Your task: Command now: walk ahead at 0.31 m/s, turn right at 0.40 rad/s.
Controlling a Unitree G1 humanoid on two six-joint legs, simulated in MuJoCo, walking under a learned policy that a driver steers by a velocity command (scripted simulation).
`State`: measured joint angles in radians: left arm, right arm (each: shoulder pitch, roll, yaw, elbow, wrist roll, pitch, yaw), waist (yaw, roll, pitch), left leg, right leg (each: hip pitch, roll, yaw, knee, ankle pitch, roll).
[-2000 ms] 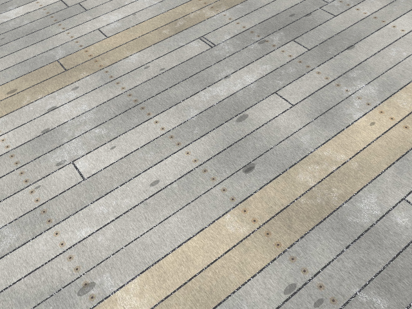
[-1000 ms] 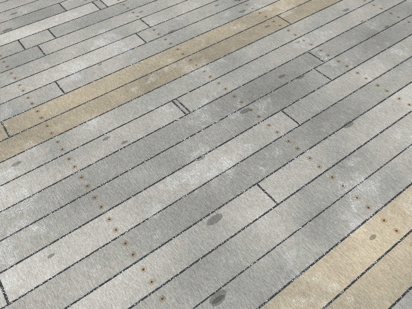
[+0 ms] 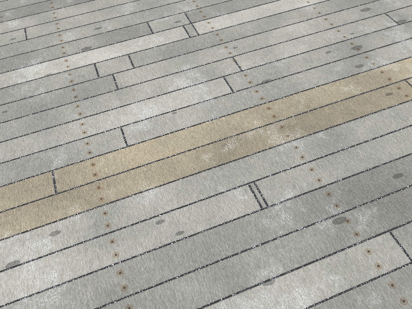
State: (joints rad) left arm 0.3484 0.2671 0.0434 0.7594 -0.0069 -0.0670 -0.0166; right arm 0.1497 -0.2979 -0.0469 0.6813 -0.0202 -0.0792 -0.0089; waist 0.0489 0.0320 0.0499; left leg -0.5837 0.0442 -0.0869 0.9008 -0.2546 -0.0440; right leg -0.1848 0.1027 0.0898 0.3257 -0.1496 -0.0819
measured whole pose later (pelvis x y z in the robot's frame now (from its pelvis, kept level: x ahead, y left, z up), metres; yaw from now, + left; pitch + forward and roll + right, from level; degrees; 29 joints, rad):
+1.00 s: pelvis +0.15 -0.02 -0.01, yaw -35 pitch +1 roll +2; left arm 0.19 0.31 0.05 0.59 0.00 0.04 0.03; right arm 0.11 -0.32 -0.08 0.77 0.01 0.01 -0.01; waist 0.01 0.01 0.04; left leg -0.43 -0.01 -0.05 0.81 -0.35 -0.09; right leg -0.28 0.06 0.14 0.48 -0.21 -0.04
